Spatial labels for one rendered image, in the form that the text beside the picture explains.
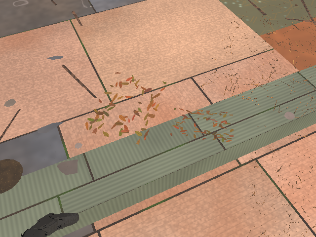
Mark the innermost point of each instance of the robot left hand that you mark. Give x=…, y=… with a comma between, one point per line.
x=50, y=223

